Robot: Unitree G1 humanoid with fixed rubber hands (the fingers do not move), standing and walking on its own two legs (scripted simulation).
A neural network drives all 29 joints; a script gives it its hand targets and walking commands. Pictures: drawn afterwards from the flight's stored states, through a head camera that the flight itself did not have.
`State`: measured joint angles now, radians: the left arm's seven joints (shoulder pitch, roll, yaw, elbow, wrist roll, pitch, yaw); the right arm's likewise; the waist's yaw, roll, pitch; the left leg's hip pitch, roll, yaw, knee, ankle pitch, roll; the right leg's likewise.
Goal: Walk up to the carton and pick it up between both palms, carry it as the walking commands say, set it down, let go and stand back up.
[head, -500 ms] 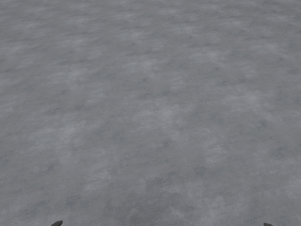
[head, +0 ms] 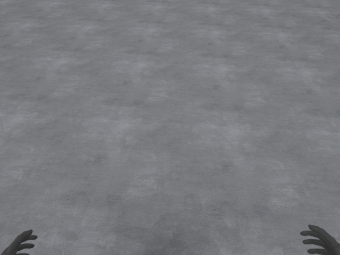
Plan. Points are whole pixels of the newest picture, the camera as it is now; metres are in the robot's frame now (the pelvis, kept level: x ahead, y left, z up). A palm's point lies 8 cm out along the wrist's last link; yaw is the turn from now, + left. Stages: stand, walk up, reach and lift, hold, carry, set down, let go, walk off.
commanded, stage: walk up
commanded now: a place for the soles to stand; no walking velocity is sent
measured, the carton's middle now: out of the picture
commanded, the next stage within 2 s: none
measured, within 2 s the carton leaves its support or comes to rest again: neither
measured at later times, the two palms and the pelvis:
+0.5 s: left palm out of the picture -0.02 +0.45 -0.01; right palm (211, 142) +0.46 -0.11 -0.04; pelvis +0.12 +0.07 +0.01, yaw +30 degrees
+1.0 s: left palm out of the picture +0.03 +0.57 -0.06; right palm (131, 121) +0.58 +0.16 -0.07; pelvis +0.25 +0.28 +0.00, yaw +53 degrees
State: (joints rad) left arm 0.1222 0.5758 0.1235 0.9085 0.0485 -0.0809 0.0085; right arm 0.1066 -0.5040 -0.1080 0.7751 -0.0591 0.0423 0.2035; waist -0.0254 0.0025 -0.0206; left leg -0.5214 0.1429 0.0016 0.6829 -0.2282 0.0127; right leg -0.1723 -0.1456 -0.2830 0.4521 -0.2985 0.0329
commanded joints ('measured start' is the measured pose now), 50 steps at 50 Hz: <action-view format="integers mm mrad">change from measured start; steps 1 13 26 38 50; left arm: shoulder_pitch -72 169 195 174 130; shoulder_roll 202 164 245 224 136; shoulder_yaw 25 19 49 -7 18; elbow -51 -44 -44 -122 -111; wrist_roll -12 -43 -13 -48 -37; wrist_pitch -5 -31 -55 -47 -65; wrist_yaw -14 2 -3 -26 -29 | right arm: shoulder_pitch -28 -126 -269 74 -102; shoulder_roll -100 -206 -144 -369 -218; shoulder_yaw -33 -66 3 -61 -42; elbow -60 -239 -124 -11 -153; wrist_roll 6 -14 39 26 29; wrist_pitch -21 -21 -22 -31 -63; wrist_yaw -10 -13 40 -28 -37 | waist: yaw -32 58 106 -173 35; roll -106 186 -94 146 164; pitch -79 -91 39 -191 -8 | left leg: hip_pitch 184 75 -152 780 136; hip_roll -70 -46 2 -18 -8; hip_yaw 106 -363 9 -191 -284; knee -92 -391 98 -303 -462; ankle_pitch -3 -247 96 -244 -241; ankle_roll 21 201 -32 201 202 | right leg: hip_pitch -98 -69 102 -349 -157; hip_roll -172 122 -228 -64 72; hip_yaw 47 242 147 -122 187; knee -38 119 -310 615 156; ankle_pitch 92 29 7 274 137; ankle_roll -177 -64 -207 -76 -36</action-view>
